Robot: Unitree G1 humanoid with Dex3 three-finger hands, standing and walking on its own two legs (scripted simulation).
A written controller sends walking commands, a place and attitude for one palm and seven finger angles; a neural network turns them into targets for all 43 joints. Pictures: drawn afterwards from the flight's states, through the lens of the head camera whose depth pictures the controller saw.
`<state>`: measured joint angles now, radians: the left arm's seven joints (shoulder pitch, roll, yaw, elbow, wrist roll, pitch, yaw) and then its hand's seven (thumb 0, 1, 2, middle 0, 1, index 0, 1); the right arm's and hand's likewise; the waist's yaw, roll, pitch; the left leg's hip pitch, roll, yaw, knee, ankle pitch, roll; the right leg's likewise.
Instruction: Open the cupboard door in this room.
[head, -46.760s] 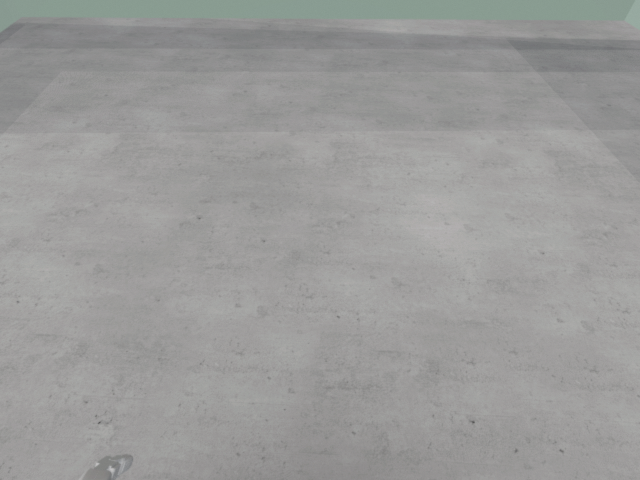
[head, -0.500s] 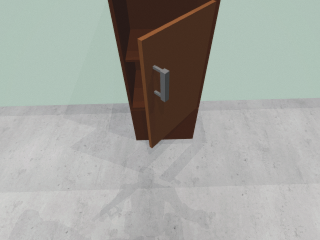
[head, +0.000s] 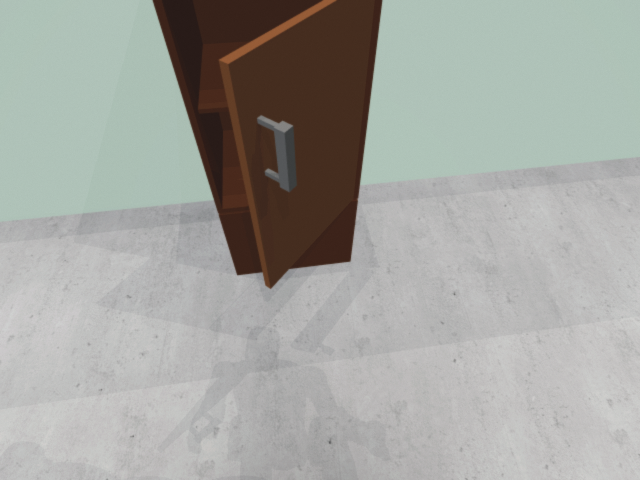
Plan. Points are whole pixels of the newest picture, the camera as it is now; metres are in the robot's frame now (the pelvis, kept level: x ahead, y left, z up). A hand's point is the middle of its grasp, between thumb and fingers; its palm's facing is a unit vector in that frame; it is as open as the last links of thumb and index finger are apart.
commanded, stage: walk to a spot facing it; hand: left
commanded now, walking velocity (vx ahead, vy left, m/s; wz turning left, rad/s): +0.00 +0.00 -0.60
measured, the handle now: (276, 154) +0.60 +0.12 +0.03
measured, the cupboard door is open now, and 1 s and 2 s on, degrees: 46 46 46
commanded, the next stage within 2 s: none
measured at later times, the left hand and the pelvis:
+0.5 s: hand out of the picture +0.07 +0.17 -0.16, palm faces -0.18 -0.95 -0.27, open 7.3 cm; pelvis -0.01 -0.02 +0.01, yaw -16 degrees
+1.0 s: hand (255, 445) +0.18 +0.11 -0.16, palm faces -0.51 -0.80 -0.30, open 7.3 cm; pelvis -0.01 -0.03 -0.01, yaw -34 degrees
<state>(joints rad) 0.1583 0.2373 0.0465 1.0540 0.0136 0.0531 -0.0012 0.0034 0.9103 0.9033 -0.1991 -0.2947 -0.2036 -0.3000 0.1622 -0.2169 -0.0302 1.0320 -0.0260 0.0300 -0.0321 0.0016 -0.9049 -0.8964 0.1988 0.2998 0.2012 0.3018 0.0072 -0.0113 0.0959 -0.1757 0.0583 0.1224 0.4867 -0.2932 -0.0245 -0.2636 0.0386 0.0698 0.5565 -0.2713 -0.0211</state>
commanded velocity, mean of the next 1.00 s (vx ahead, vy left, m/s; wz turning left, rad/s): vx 0.00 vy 0.00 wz -0.60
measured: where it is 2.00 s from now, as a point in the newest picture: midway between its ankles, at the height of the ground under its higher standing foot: outside the picture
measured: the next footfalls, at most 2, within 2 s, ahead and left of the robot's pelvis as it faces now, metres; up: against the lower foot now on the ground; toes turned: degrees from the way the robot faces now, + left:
left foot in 0.60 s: +0.08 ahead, +0.12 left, +0.00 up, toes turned -21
right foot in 0.92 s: -0.03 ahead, -0.15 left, +0.00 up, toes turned -33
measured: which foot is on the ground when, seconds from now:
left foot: down 0.00-0.14, up 0.16-0.58, down 0.60-0.90, up 0.92-1.00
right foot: down 0.00-0.60, up 0.62-0.90, down 0.92-1.00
